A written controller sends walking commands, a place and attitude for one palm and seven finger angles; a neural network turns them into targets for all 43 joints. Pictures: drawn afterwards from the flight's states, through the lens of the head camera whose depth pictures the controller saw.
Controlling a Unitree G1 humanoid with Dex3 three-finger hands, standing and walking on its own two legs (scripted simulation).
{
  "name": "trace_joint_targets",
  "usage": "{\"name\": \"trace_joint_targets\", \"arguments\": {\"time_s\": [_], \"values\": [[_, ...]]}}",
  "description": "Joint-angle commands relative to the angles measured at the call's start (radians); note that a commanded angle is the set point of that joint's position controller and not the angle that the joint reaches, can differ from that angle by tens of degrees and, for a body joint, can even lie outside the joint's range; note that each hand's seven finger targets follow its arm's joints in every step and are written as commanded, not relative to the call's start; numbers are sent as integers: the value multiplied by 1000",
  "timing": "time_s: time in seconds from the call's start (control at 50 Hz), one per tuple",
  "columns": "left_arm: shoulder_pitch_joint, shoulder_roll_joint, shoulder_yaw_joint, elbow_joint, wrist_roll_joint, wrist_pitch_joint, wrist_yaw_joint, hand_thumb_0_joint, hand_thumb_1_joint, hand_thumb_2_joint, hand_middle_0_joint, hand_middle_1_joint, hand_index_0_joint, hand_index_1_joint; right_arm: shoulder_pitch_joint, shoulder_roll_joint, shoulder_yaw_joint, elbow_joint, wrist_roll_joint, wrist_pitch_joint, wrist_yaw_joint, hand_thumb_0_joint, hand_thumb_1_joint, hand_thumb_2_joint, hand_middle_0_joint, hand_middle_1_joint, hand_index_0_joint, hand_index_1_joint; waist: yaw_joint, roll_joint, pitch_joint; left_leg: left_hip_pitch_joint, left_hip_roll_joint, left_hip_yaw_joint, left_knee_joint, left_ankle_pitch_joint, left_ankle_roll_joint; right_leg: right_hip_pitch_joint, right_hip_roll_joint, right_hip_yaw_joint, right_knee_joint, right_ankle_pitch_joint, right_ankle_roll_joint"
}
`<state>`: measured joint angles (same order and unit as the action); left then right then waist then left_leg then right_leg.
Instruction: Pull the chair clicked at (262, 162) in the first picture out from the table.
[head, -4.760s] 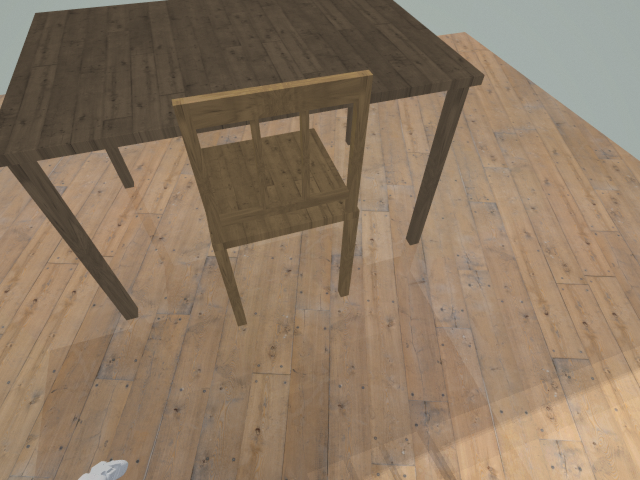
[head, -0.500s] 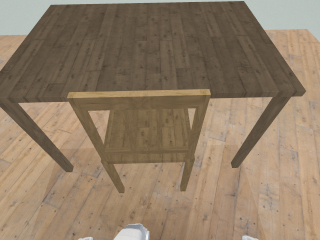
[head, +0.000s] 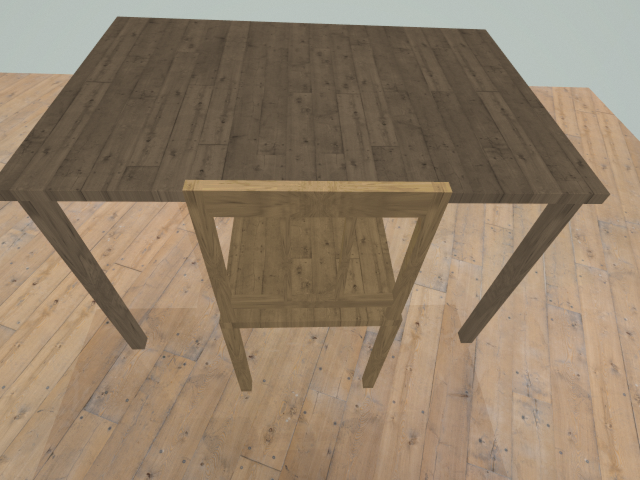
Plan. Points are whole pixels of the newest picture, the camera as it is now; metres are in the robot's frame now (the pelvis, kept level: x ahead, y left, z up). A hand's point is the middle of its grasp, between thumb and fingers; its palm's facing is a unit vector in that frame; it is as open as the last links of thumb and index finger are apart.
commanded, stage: come to a stop and stand still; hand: left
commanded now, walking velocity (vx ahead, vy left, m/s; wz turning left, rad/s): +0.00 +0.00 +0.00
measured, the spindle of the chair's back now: (286, 260) +0.49 +0.10 -0.10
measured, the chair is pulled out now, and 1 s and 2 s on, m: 0.00 0.00 0.00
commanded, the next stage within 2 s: look again from close up in 0.52 s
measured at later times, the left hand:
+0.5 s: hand out of the picture -0.05 +0.14 -0.18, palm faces +0.05 -0.99 -0.15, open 7.4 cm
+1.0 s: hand out of the picture -0.02 +0.14 -0.18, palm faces +0.05 -0.99 -0.16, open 7.4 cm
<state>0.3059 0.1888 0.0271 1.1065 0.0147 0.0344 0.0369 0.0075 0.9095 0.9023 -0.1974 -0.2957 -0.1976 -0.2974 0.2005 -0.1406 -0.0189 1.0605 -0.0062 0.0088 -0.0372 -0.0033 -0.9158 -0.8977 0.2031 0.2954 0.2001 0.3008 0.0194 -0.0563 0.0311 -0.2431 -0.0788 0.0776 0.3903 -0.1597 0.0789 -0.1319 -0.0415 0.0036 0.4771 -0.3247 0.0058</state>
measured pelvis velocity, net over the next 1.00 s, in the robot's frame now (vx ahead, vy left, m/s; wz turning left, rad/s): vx -0.02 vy -0.02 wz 0.02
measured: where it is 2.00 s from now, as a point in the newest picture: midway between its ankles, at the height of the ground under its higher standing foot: outside the picture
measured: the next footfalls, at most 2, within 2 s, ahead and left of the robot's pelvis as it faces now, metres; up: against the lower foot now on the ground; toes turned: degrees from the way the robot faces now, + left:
none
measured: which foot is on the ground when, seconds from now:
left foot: down 0.00-1.00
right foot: down 0.00-1.00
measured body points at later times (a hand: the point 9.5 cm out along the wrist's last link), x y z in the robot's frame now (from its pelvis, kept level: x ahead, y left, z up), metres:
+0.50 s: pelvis -0.02 -0.02 +0.00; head -0.02 -0.01 +0.45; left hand -0.06 +0.19 -0.16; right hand -0.07 -0.22 -0.16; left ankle +0.03 +0.07 -0.74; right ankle -0.06 -0.12 -0.74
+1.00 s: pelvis -0.02 -0.02 -0.01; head -0.02 +0.00 +0.44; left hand -0.02 +0.20 -0.17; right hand +0.03 -0.25 -0.15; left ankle +0.03 +0.07 -0.74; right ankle -0.06 -0.12 -0.74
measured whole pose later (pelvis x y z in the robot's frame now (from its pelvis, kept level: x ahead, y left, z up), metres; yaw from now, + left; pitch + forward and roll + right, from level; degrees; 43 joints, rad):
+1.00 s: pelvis -0.02 -0.02 -0.01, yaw +1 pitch -2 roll -1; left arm 0.34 0.14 -0.01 1.05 0.02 -0.03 0.05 0.01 0.91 0.90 -0.20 -0.30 -0.20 -0.30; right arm 0.24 -0.16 0.01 1.05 -0.01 -0.02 -0.02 0.01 -0.92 -0.90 0.20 0.29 0.20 0.30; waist 0.00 -0.02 0.01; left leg -0.30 -0.03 0.04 0.52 -0.20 0.05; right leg -0.12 0.01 -0.03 0.50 -0.35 -0.02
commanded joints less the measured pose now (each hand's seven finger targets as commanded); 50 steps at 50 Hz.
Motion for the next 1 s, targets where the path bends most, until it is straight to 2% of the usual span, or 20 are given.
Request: {"name": "trace_joint_targets", "arguments": {"time_s": [0.0,0.02,0.04,0.06,0.14,0.24,0.32,0.38,0.42,0.58,0.6,0.62,0.64,0.66,0.68,0.7,0.72,0.8,0.84,0.98], "values": [[79,75,-5,9,0,-37,9,0,900,900,-200,-300,-200,-300,54,-92,-15,-2,11,-23,4,0,-900,-900,200,300,200,300,-20,88,-28,110,162,-192,-98,42,-52,-31,-99,84,-172,170,-46],[60,69,-4,14,1,-42,6,0,900,900,-200,-300,-200,-300,52,-86,-15,10,7,-17,5,0,-900,-900,200,300,200,300,-24,-28,-18,125,158,-173,-74,63,-50,-56,-80,83,-177,172,-44],[45,56,-9,15,-1,-45,7,0,900,900,-200,-300,-200,-300,60,-97,-16,19,5,-17,4,0,-900,-900,200,300,200,300,-31,-61,-7,139,160,-162,-70,77,-51,-77,-85,87,-187,169,-41],[42,48,-11,14,-3,-47,8,0,900,900,-200,-300,-200,-300,72,-100,-13,30,3,-17,4,0,-900,-900,200,300,200,300,-34,-63,-2,153,162,-162,-78,73,-51,-92,-80,86,-190,141,-39],[57,44,-10,19,-3,-36,9,0,900,900,-200,-300,-200,-300,91,-96,-7,59,2,-11,5,0,-900,-900,200,300,200,300,-23,38,72,94,158,-171,-129,-76,-53,-120,-64,76,-200,15,-36],[83,34,-9,24,-1,-33,8,0,900,900,-200,-300,-200,-300,124,-86,-6,70,-1,-6,3,0,-900,-900,200,300,200,300,-18,50,106,41,156,-181,-147,-161,-53,-133,-52,74,-199,-33,-38],[103,22,-7,22,-2,-34,8,0,900,900,-200,-300,-200,-300,150,-72,-8,74,-1,-4,1,0,-900,-900,200,300,200,300,-18,44,93,41,155,-185,-142,-180,-51,-144,-44,72,-197,-62,-40],[114,10,-7,25,-3,-36,8,0,900,900,-200,-300,-200,-300,161,-65,-7,74,-4,-6,-1,0,-900,-900,200,300,200,300,-21,66,80,50,156,-188,-134,-163,-52,-158,-44,77,-185,-50,-44],[123,6,-6,24,-2,-37,8,0,900,900,-200,-300,-200,-300,164,-59,-8,74,-1,-7,-2,0,-900,-900,200,300,200,300,-18,56,83,41,160,-185,-134,-171,-49,-150,-41,71,-189,-42,-42],[138,-11,-15,37,-5,-50,11,0,900,900,-200,-300,-200,-300,164,-50,-2,76,1,-18,-6,0,-900,-900,200,300,200,300,-26,41,47,95,162,-167,-87,-21,-50,-143,-50,84,-184,57,-44],[154,18,-32,28,25,-83,38,0,900,900,-200,-300,-200,-300,83,-105,7,1,-4,-36,17,0,-900,-900,200,300,200,300,-3,86,110,-15,165,-133,105,46,-71,-157,-65,94,-183,162,-48],[153,66,-19,8,14,-96,36,0,900,900,-200,-300,-200,-300,66,-88,11,-27,0,-34,22,0,-900,-900,200,300,200,300,-31,46,89,-8,153,-138,103,21,-69,-137,-103,107,-192,320,-61],[152,17,-31,-4,7,-97,32,0,900,900,-200,-300,-200,-300,151,-55,14,-30,-12,-42,16,0,-900,-900,200,300,200,300,-56,-4,-12,17,164,-141,91,20,-53,-70,-101,95,-132,313,-71],[143,1,-34,-10,0,-97,31,0,900,900,-200,-300,-200,-300,166,-65,14,-25,-12,-46,12,0,-900,-900,200,300,200,300,-52,-21,-80,42,165,-155,101,112,-43,-31,-80,72,-94,352,-71],[151,2,-34,-15,-2,-95,29,0,900,900,-200,-300,-200,-300,157,-75,14,-21,-6,-47,9,0,-900,-900,200,300,200,300,-45,-5,-83,57,169,-156,106,153,-37,-35,-74,71,-82,354,-69],[146,7,-32,-22,-4,-91,27,0,900,900,-200,-300,-200,-300,150,-81,12,-21,-4,-43,8,0,-900,-900,200,300,200,300,-43,19,-57,46,168,-158,102,141,-37,-52,-71,70,-82,306,-69],[152,11,-31,-28,1,-87,26,0,900,900,-200,-300,-200,-300,140,-80,14,-25,-7,-45,8,0,-900,-900,200,300,200,300,-35,61,-23,33,165,-155,102,171,-34,-66,-65,71,-80,322,-72],[142,26,-27,-47,1,-75,21,0,900,900,-200,-300,-200,-300,127,-100,9,-34,-5,-37,10,0,-900,-900,200,300,200,300,-35,45,29,2,161,-161,73,92,-35,-100,-50,71,-80,185,-71],[148,26,-27,-53,3,-72,20,0,900,900,-200,-300,-200,-300,117,-106,10,-39,-6,-38,11,0,-900,-900,200,300,200,300,-29,64,34,2,164,-166,66,96,-33,-102,-46,71,-78,174,-71],[125,49,-26,-83,1,-64,16,0,900,900,-200,-300,-200,-300,80,-122,9,-50,-3,-35,15,0,-900,-900,200,300,200,300,-21,50,43,-5,159,-173,27,29,-33,-101,-48,68,-94,115,-58]]}}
